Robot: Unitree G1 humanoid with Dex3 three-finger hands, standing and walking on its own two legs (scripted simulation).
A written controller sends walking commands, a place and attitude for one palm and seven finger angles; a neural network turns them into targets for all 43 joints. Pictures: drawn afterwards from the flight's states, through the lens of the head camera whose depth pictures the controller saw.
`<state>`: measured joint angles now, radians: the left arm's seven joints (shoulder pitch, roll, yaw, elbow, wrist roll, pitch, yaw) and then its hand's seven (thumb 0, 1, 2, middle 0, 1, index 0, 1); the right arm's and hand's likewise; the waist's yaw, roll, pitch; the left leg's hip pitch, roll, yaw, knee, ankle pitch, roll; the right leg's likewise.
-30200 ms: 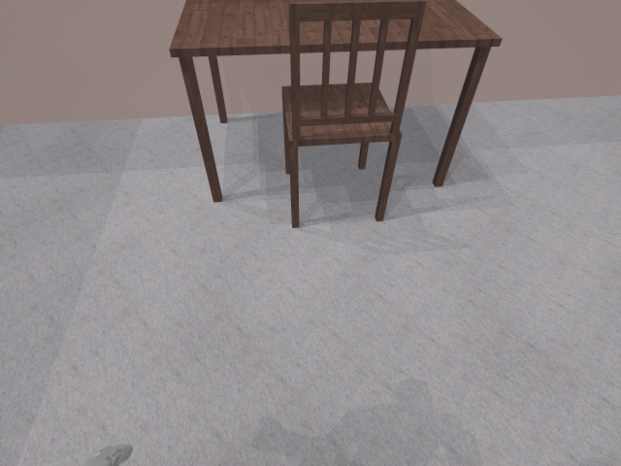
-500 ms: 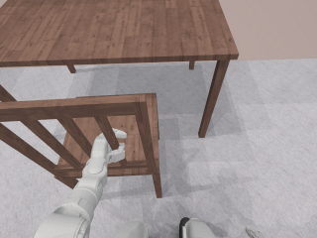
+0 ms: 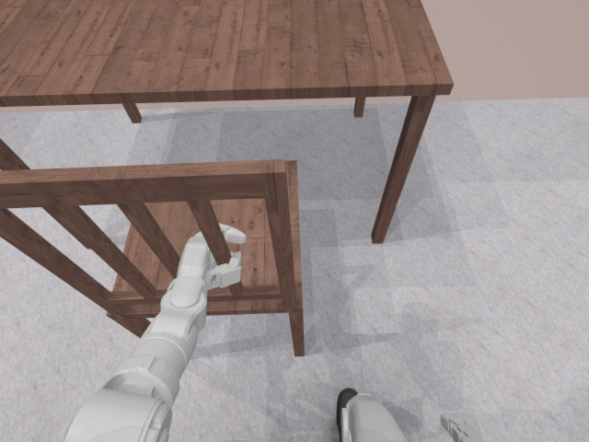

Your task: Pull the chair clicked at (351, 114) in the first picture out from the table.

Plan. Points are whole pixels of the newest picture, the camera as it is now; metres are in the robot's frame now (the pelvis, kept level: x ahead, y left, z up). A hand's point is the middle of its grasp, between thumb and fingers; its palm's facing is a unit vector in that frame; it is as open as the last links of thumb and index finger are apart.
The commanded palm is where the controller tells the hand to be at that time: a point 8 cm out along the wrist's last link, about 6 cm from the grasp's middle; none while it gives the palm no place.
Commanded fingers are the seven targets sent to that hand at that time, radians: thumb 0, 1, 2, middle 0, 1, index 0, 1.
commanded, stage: step backward, pulling the chair out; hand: left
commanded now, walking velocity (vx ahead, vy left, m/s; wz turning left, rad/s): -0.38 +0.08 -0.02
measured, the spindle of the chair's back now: (168, 255) +0.39 +0.21 -0.04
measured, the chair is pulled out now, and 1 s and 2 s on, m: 0.21 0.22 0.22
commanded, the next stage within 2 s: stop walking, hand still on the chair in 1.66 s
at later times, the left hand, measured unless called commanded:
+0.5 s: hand (231, 275) +0.35 +0.10 -0.05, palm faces -0.05 -0.98 -0.20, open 5.4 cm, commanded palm +0.35 +0.16 -0.04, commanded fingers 0.00 0.90 0.90 -0.50 -1.45 -0.50 -1.45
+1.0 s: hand (231, 275) +0.35 +0.10 -0.05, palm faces -0.06 -0.98 -0.21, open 5.4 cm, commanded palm +0.35 +0.16 -0.04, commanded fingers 0.00 0.90 0.90 -0.50 -1.45 -0.50 -1.45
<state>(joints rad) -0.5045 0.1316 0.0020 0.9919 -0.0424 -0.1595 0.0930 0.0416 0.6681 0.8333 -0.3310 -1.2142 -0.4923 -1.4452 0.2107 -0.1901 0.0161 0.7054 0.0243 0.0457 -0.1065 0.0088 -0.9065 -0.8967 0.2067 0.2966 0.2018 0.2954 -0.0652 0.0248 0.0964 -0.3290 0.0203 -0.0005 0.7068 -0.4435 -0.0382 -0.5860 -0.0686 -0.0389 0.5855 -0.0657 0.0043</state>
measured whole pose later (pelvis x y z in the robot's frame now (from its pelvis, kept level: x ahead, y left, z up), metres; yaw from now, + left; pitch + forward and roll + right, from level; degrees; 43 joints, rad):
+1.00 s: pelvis -0.01 +0.00 +0.01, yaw -1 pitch +5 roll +2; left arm -0.49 0.13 0.01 1.04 -0.02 -0.24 0.09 0.04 0.66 0.83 -0.36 -1.22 -0.49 -1.45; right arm 0.24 -0.25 -0.02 0.74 0.04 0.02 -0.12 0.01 -0.91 -0.90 0.21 0.30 0.20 0.30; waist -0.05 0.01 0.07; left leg -0.33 0.01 0.03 0.64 -0.40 -0.03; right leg -0.59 -0.07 -0.01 0.51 -0.01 0.01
